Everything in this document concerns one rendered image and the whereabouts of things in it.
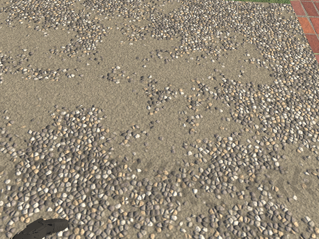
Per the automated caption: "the robot left hand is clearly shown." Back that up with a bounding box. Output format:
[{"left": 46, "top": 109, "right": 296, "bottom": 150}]
[{"left": 10, "top": 218, "right": 69, "bottom": 239}]

